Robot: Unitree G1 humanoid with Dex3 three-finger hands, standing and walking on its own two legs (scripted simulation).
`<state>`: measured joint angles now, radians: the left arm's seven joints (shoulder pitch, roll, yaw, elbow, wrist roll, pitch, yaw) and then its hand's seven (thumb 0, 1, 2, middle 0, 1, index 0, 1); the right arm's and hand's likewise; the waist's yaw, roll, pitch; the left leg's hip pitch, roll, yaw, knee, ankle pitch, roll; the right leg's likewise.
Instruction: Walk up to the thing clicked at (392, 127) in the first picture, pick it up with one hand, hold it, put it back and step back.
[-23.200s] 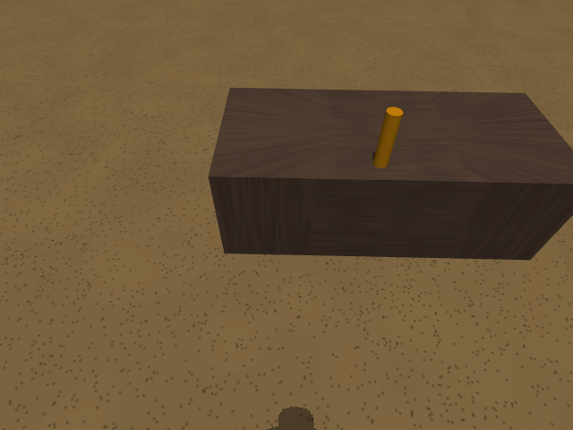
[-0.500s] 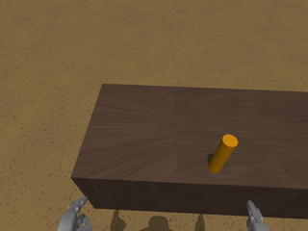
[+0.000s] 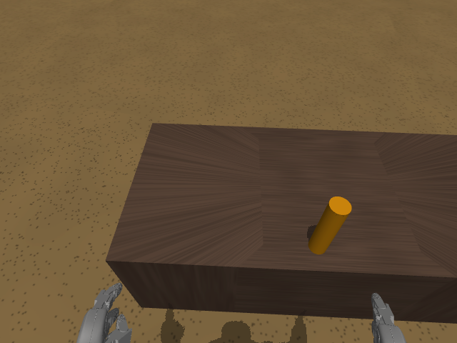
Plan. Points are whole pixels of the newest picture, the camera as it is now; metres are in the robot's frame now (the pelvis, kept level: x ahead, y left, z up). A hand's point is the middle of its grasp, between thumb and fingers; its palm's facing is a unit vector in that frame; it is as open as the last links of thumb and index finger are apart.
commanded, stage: home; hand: right
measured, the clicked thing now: (327, 228) +0.46 -0.22 -0.17
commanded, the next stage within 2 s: stand in 1.48 s
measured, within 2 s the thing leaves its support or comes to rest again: neither
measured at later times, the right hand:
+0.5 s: hand (355, 335) +0.19 -0.19 -0.06, palm faces +0.11 +0.96 -0.28, open 17.5 cm
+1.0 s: hand out of the picture +0.17 -0.19 -0.06, palm faces +0.11 +0.95 -0.28, open 17.6 cm
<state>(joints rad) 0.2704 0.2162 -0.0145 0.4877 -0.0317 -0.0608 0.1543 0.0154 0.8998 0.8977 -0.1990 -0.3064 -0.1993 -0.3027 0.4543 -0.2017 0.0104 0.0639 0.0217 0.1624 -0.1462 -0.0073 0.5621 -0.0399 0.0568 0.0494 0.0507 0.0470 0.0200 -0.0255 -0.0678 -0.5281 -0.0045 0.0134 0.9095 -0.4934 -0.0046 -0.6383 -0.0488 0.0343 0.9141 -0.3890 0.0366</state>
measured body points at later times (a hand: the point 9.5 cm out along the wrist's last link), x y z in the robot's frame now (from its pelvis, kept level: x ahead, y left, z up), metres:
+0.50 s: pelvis +0.02 -0.01 +0.00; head +0.04 -0.02 +0.45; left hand +0.18 +0.23 -0.07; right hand +0.18 -0.24 -0.04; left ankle -0.02 +0.12 -0.69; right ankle +0.04 -0.14 -0.69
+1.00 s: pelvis +0.00 -0.01 +0.00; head +0.03 -0.01 +0.45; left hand +0.16 +0.23 -0.07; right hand +0.17 -0.24 -0.04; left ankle -0.02 +0.12 -0.69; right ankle +0.04 -0.14 -0.69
